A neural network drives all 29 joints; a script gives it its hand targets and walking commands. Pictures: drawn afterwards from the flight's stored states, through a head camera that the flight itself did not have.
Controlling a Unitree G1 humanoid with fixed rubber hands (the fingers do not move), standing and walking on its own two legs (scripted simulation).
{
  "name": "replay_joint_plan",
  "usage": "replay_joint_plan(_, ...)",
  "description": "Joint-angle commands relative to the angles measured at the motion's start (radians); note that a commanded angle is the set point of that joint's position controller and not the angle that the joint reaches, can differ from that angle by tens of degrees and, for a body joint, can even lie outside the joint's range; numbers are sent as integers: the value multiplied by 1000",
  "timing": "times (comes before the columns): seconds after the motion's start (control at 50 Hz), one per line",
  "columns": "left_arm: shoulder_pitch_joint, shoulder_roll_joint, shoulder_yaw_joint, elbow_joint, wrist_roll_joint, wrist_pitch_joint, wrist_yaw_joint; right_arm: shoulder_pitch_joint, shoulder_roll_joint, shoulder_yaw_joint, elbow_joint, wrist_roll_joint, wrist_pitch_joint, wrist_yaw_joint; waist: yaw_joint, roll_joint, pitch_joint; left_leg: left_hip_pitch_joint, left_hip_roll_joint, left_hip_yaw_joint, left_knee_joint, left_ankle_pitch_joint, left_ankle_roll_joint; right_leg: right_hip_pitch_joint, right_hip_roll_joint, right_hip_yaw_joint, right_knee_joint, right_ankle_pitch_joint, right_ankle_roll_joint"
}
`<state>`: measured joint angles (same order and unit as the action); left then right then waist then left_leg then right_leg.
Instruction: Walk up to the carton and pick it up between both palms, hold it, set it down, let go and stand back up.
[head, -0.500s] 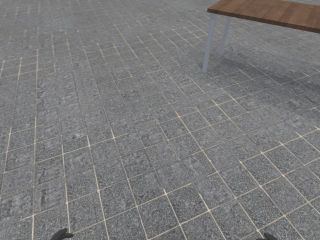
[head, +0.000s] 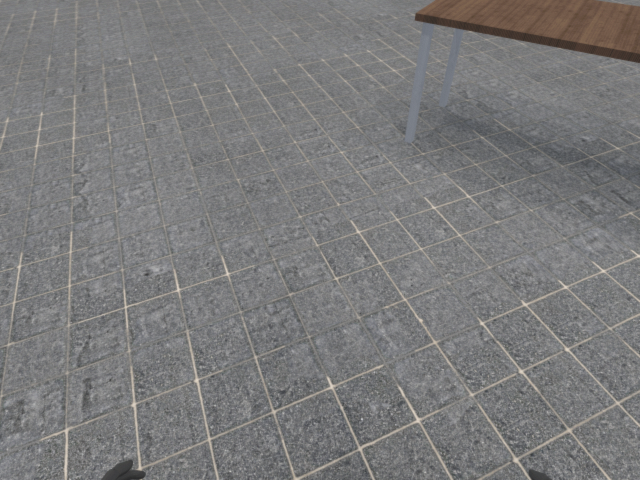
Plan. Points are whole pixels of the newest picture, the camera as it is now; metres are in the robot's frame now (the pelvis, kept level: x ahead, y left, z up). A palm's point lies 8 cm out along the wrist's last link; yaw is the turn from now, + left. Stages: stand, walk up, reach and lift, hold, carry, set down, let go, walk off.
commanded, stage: stand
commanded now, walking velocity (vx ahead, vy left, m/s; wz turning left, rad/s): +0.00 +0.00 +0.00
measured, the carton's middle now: out of the picture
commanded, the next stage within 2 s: walk up in 0.64 s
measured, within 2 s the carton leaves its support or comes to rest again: neither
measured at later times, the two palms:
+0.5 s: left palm out of the picture +0.10 +0.29 -0.08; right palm out of the picture +0.10 -0.28 -0.11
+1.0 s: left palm out of the picture +0.13 +0.28 -0.07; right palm out of the picture +0.07 -0.33 -0.10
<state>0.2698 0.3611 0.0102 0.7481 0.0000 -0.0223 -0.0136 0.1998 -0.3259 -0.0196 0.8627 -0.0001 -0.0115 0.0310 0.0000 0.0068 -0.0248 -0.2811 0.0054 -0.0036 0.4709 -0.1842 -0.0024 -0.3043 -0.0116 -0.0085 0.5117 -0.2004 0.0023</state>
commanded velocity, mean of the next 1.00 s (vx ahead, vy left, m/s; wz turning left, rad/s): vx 0.00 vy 0.00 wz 0.00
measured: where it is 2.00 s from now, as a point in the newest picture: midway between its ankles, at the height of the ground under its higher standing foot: (428, 434)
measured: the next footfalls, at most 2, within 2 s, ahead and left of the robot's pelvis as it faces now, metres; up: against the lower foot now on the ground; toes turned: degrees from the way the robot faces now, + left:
right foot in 1.20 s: +0.15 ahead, -0.26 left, +0.00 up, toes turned -18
left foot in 1.76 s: +0.48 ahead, -0.13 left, +0.00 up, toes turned -13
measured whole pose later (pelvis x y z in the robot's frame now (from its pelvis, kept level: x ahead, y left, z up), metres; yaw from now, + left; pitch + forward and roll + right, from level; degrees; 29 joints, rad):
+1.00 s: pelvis +0.01 -0.02 +0.00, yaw -6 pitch -2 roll +1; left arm 0.30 0.41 0.05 0.75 0.00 0.03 -0.09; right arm 0.25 -0.36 -0.05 0.87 0.00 -0.05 0.00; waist 0.00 0.00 -0.03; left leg -0.18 0.07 0.09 0.44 -0.24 0.00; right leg -0.50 -0.06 0.02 0.96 -0.38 0.00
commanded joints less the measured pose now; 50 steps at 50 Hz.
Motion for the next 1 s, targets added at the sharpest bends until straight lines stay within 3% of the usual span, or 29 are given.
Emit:
replay_joint_plan(0.0, -7, 181, 56, 6, -10, -42, 19, -81, -226, -64, -43, -10, -43, -13, 14, 5, -61, 89, 136, -116, -137, -60, 40, 103, -111, 84, -123, 16, -22)
replay_joint_plan(0.04, -9, 167, 47, 5, -8, -37, 19, -78, -209, -59, -57, -10, -42, -12, 4, 43, -71, 75, 119, -87, -118, -58, 32, 106, -116, 90, -121, 19, -27)
replay_joint_plan(0.08, -6, 208, 58, 10, 5, -36, 19, -58, -187, -49, -50, -8, -34, -8, 7, -6, -50, 55, 126, -102, -141, -118, 29, 111, -109, 79, -113, -41, -23)
replay_joint_plan(0.18, -6, 169, 45, 10, -8, -37, 19, -47, -200, -55, -40, -3, -45, -8, 13, -6, -67, 105, 121, -109, -129, -83, 32, 85, -121, 99, -140, -61, -22)
replay_joint_plan(0.22, -29, 176, 50, 0, -2, -37, 20, -39, -197, -62, -34, -1, -37, -10, -23, -19, -17, 81, 126, -114, -134, -98, 42, 55, -118, 98, -138, -47, -22)
replay_joint_plan(0.24, -16, 177, 54, -6, -7, -34, 19, -79, -201, -54, -58, -7, -37, -14, 4, 25, -31, 74, 130, -112, -126, -86, 40, 81, -108, 97, -133, -26, -21)
replay_joint_plan(0.26, -40, 211, 58, 7, 1, -38, 20, -54, -200, -57, -48, -6, -31, -15, -13, 31, -38, 62, 125, -113, -144, -80, 37, 81, -117, 89, -117, -35, -26)
replay_joint_plan(0.34, -25, 169, 49, 5, -4, -38, 22, -55, -202, -58, -38, -9, -43, -18, 7, 14, -67, 93, 135, -107, -128, -77, 42, 103, -128, 99, -143, -26, -31)
replay_joint_plan(0.36, -20, 194, 55, 7, -1, -44, 19, -61, -197, -49, -40, 0, -39, -14, -11, -32, -86, 88, 130, -110, -130, -36, 34, 119, -123, 98, -124, 0, -28)
replay_joint_plan(0.38, -13, 192, 54, -7, -3, -44, 18, -27, -207, -52, -34, -1, -43, -10, 4, -36, -70, 93, 124, -99, -113, -23, 41, 125, -123, 103, -133, 12, -23)
replay_joint_plan(0.4, -19, 196, 55, 5, -3, -44, 22, -30, -202, -56, -26, -4, -36, -14, -5, 7, -50, 93, 113, -87, -119, -6, 35, 101, -123, 101, -119, 12, -20)
replay_joint_plan(0.48, -3, 185, 52, 6, -6, -35, 19, -52, -216, -63, -41, -7, -32, -10, 1, -5, -32, 53, 129, -118, -154, -187, 34, 81, -109, 86, -139, -99, -19)
replay_joint_plan(0.52, -6, 181, 56, 3, -7, -33, 13, -68, -196, -56, -44, -3, -34, -13, 10, 33, -31, 42, 125, -127, -169, -161, 33, 92, -116, 92, -128, -85, -28)
replay_joint_plan(0.56, -13, 183, 55, 4, -7, -34, 11, -58, -232, -67, -36, 0, -33, -8, -1, -22, -21, 48, 123, -133, -164, -156, 35, 63, -111, 86, -134, -89, -25)
replay_joint_plan(0.6, 4, 172, 53, 0, -5, -36, 13, -42, -218, -63, -34, -3, -31, -9, 8, -13, -32, 70, 117, -113, -136, -207, 30, 52, -114, 103, -165, -157, -20)
replay_joint_plan(0.62, 11, 195, 53, 13, -12, -38, 14, -58, -238, -73, -40, -5, -32, -15, 1, 55, 13, 52, 125, -112, -153, -165, 35, 23, -125, 119, -162, -136, -30)
replay_joint_plan(0.68, 3, 189, 58, 12, -5, -41, 18, -30, -203, -57, -21, 0, -39, -7, 18, -14, -34, 62, 121, -106, -147, -108, 32, 102, -117, 109, -135, -45, -30)
replay_joint_plan(0.7, -23, 187, 51, 6, 2, -37, 17, -23, -214, -61, -19, -2, -43, -9, -15, -21, -60, 115, 127, -97, -122, -70, 34, 82, -117, 99, -147, -26, -27)
replay_joint_plan(0.74, -29, 173, 57, -7, 2, -42, 14, -82, -193, -56, -38, -9, -41, -8, 6, -2, -58, 97, 125, -107, -131, -63, 37, 93, -111, 79, -134, -19, -22)
replay_joint_plan(0.78, -36, 184, 56, -2, 0, -47, 18, -53, -220, -64, -35, -9, -33, -12, -9, 33, -42, 81, 119, -99, -115, -67, 28, 87, -123, 95, -147, -31, -25)
replay_joint_plan(0.8, -49, 171, 51, 3, 0, -41, 17, -58, -217, -69, -34, 0, -36, -15, -14, -22, -42, 103, 118, -102, -108, -34, 32, 57, -115, 82, -147, 3, -26)
replay_joint_plan(0.82, -22, 247, 99, -46, 34, -24, -29, 76, -329, -112, -58, -41, -45, -22, -45, 66, -142, 330, 178, -88, -120, -403, 111, -142, -44, 136, -24, -325, -82)
replay_joint_plan(0.84, -70, 192, 95, -67, 38, -10, -55, 134, -356, -132, -63, -71, -39, -32, -77, 174, -73, 437, 305, -215, -221, -609, 175, -368, 4, 23, 138, -368, -42)
replay_joint_plan(0.86, -133, 173, 95, -108, 64, 2, -64, 165, -386, -143, -79, -88, -43, -41, -101, 191, -1, 403, 446, -402, -312, -712, 237, -513, -33, 36, 391, -316, -27)
replay_joint_plan(0.88, -164, 215, 102, -140, 70, 11, -66, 195, -399, -146, -99, -82, -61, -57, -119, 106, 59, 386, 511, -422, -320, -619, 272, -593, -100, 118, 488, -295, -10)
replay_joint_plan(0.9, -114, 220, 111, -133, 62, 17, -70, 155, -361, -144, -96, -80, -69, -66, -62, 62, 91, 329, 500, -396, -324, -576, 259, -578, -133, 192, 561, -249, -1)
replay_joint_plan(0.92, -73, 223, 118, -125, 61, 20, -80, 124, -377, -142, -126, -69, -77, -69, -34, -34, 71, 275, 461, -300, -329, -522, 228, -524, -131, 191, 578, -197, 12)
replay_joint_plan(0.94, -36, 219, 124, -110, 54, 24, -93, 78, -392, -156, -150, -68, -83, -67, -11, 16, 80, 237, 400, -204, -329, -498, 208, -480, -137, 163, 569, -156, 15)
replay_joint_plan(0.98, -28, 207, 121, -97, 49, 35, -115, 46, -367, -157, -153, -78, -84, -64, -28, 149, 52, 194, 332, -60, -317, -465, 201, -383, -120, 91, 494, -119, 24)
